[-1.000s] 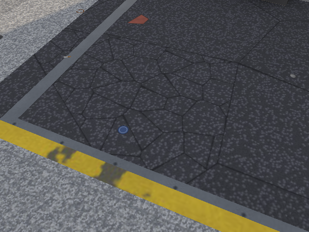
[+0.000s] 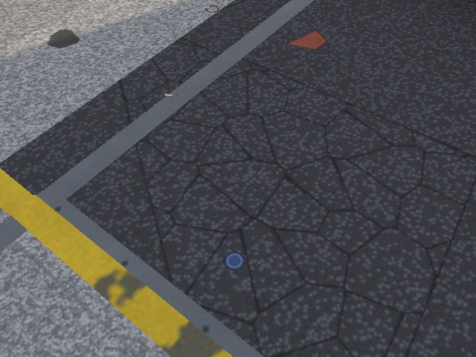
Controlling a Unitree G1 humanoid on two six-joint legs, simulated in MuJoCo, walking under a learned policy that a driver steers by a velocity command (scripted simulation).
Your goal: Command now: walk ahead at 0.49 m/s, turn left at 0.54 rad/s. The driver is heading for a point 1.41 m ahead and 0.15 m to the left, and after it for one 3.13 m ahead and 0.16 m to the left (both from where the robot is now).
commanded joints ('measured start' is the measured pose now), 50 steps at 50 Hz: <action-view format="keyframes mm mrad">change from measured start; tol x16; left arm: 1 -85 140 28 -178 8 -32 -24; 21 -627 140 10 -400 15 25 -65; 27 -22 303 63 -270 39 -15 -12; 31 -229 155 49 -262 14 0 -42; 50 46 189 45 -58 1 -15 -37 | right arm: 1 317 -258 -87 47 30 18 -24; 26 373 -203 -53 50 25 -48 -45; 28 570 -91 -29 37 57 -46 -41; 50 -117 -87 18 -113 3 -23 -5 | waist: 1 -123 83 -260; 4 5 -113 8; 24 -42 87 -55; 26 87 33 -204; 28 25 -350 -416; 31 -6 -16 -81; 50 22 -99 1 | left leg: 1 712 435 -860 -315 -132 300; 2 543 421 -772 -401 -231 245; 7 180 237 -457 -424 250 112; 25 431 194 -476 -67 785 -63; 26 330 147 -439 123 680 -82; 28 -67 -53 -272 642 -338 -129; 29 -155 40 -290 683 -235 -118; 44 -148 167 -84 115 185 -179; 50 -45 127 -66 -45 76 -126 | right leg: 1 -744 12 260 668 -10 -5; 7 -516 -123 222 256 166 55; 14 -694 -103 200 -25 442 86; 21 -693 -26 198 -250 396 59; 26 15 -34 226 -436 370 -54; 28 359 -460 964 -570 163 -241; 29 204 -404 926 -616 11 -212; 33 -90 -243 505 -681 358 -153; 50 65 -243 272 -646 811 -131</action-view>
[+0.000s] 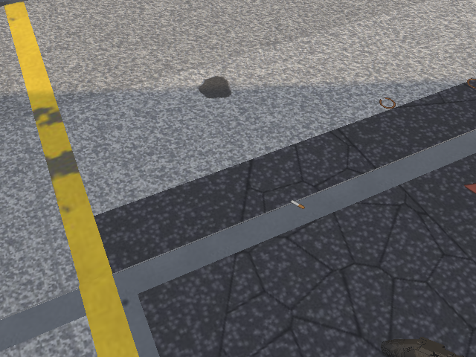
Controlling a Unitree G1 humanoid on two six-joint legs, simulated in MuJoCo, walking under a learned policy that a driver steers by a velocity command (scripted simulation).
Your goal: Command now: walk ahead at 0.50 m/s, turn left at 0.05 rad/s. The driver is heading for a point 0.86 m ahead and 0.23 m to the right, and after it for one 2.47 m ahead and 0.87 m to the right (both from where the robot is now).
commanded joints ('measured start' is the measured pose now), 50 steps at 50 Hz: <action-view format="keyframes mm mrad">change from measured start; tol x32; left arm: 1 17 175 36 -21 2 0 13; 25 -481 43 13 -210 17 64 -44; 32 -30 232 96 -98 38 50 -6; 50 -19 209 83 -105 -6 32 15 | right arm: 1 22 -98 -30 -43 -3 -22 -14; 4 454 -255 -83 63 -48 -46 -49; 25 493 -116 -55 203 12 -59 -74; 50 -53 -105 -45 -109 -3 0 -19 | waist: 1 -82 -109 0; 5 -194 204 -356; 9 -85 43 -2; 50 6 -93 0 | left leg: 1 151 -52 27 -78 -78 41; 5 870 418 -714 -307 -221 263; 10 396 208 -217 -461 -50 109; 29 692 227 190 -136 943 39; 31 558 214 205 242 776 33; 33 -114 -90 86 891 -464 -46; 50 -139 16 -47 109 58 -108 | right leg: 1 -17 -285 116 113 764 -110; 3 -172 -218 53 462 699 -73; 5 -654 -10 24 1015 -232 -33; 21 -737 -136 2 604 329 -2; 30 -411 28 -130 389 29 -156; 33 248 -420 783 107 32 -434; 39 -208 -217 328 2 445 -265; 50 -73 -165 354 53 521 -190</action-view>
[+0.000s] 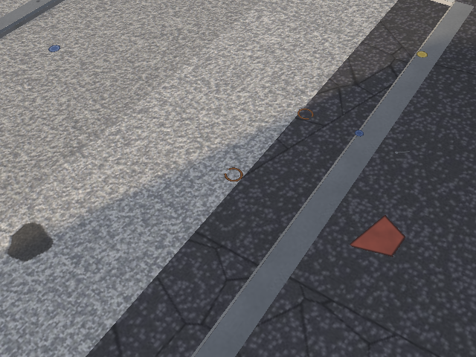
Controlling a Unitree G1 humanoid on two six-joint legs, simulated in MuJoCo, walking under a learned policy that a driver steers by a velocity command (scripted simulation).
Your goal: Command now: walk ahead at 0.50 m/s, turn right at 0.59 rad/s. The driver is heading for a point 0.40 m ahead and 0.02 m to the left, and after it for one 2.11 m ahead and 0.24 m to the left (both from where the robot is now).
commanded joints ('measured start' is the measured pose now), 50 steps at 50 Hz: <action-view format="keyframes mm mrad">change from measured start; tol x32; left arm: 1 78 155 33 -41 8 -6 10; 50 -154 29 -41 108 3 39 30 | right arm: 1 -149 -72 -6 -113 7 -22 3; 8 354 -221 -50 -21 -17 -67 -37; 50 259 -19 24 278 26 14 -55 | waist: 1 28 -102 -1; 9 -116 283 -345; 32 -95 -237 -230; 50 -55 27 12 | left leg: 1 -19 -61 40 -90 32 9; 7 559 -106 38 -318 -46 114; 9 934 332 -690 -471 -282 294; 20 538 95 -23 -513 681 245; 29 533 78 -15 -365 438 183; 33 364 -110 51 -33 -543 92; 50 384 -10 -64 -478 -219 86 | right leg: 1 47 -258 209 -4 499 -105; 7 -47 -201 163 368 686 -10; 9 -464 22 7 895 -278 44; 10 -554 -58 35 982 -235 32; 28 -260 -137 -138 267 149 89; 32 101 -495 194 160 877 -114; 44 -319 -279 64 -55 -144 40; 50 -115 -219 0 38 91 60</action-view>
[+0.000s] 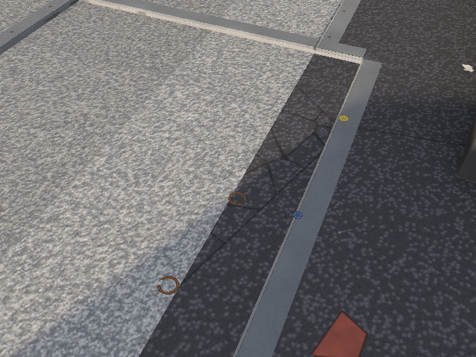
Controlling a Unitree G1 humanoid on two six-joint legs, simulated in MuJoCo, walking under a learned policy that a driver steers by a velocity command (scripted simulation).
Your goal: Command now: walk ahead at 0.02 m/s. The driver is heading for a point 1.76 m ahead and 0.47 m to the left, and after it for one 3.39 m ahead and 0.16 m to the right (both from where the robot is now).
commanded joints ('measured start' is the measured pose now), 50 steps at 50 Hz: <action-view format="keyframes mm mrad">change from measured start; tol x2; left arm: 1 38 93 21 2 4 -14 1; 20 100 47 3 125 1 -9 13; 50 133 5 -1 170 0 -9 20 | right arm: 1 33 -86 -12 -8 5 -22 -6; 21 91 -40 -2 61 6 -21 -14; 50 140 -4 -1 92 6 -26 -19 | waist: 1 12 50 31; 11 1 10 49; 50 1 12 72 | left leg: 1 -107 85 -102 -150 1 43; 50 -54 78 -88 -143 87 61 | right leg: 1 93 -121 147 -73 -26 -13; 50 86 -126 130 -57 45 11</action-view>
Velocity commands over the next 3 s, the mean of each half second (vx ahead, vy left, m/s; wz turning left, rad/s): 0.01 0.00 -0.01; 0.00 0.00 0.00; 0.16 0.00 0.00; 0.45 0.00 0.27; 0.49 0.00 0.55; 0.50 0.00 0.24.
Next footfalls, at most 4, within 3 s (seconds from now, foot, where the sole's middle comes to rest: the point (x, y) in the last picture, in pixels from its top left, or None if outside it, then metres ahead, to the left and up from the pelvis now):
1.92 left None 0.46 0.05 -0.78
2.50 right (243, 268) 0.84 0.01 -0.81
3.00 left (156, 236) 0.97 0.31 -0.81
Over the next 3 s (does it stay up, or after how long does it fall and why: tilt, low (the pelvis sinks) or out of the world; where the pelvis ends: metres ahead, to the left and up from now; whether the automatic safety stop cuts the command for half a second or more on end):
stays up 0.89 0.17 -0.04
